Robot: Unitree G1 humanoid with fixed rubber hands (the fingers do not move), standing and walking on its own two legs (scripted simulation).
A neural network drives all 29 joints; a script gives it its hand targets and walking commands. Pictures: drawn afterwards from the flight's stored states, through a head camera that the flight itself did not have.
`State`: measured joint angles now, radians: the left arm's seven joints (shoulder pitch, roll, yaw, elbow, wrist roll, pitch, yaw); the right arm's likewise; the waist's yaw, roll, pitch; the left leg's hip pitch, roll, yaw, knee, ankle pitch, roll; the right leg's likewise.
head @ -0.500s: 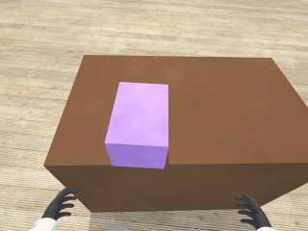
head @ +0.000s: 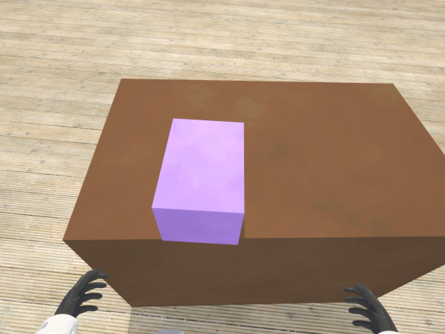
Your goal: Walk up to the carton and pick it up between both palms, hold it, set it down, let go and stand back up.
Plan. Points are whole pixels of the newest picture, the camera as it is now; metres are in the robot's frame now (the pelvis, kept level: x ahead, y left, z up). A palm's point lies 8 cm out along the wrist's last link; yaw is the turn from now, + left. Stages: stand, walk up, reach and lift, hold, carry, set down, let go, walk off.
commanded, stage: stand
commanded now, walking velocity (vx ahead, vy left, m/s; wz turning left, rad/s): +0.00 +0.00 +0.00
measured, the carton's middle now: (204, 179) +0.42 +0.05 -0.02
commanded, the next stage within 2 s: none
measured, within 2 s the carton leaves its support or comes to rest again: neither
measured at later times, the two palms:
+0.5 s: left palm (65, 314) +0.15 +0.28 -0.07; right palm (384, 333) +0.14 -0.28 -0.07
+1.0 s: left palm (58, 322) +0.14 +0.29 -0.07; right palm out of the picture +0.13 -0.28 -0.07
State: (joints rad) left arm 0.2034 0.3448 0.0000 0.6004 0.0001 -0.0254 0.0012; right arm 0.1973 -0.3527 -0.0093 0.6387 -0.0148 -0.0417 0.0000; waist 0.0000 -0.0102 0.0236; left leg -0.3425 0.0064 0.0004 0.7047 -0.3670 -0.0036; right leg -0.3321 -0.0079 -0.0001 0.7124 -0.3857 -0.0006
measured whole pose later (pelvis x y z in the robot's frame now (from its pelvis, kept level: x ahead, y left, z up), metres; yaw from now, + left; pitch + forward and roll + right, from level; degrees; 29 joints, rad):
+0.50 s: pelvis +0.00 +0.00 +0.00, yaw +0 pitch +0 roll +0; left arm 0.20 0.36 0.00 0.61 0.00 -0.03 0.00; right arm 0.20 -0.36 -0.01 0.67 -0.01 -0.04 0.00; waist 0.00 -0.01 0.02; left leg -0.34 0.01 0.00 0.70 -0.37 0.00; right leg -0.33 -0.01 0.00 0.70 -0.38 0.00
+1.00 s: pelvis -0.01 +0.01 +0.00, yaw +0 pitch -1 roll +0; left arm 0.20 0.36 0.00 0.65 0.00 -0.03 0.00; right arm 0.20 -0.36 -0.01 0.70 -0.01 -0.04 0.00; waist 0.00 -0.01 0.02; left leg -0.32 0.01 0.00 0.68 -0.35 0.00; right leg -0.30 -0.01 0.00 0.67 -0.35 0.00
